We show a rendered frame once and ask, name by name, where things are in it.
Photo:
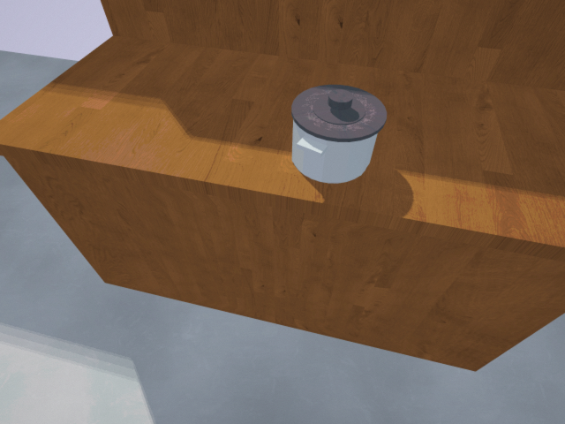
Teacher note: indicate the pot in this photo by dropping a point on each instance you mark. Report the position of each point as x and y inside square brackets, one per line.
[329, 161]

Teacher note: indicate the lid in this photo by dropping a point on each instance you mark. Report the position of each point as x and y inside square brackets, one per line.
[365, 118]

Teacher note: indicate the table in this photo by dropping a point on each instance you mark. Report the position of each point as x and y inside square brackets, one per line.
[165, 155]

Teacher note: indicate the knob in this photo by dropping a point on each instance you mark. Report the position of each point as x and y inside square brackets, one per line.
[340, 99]

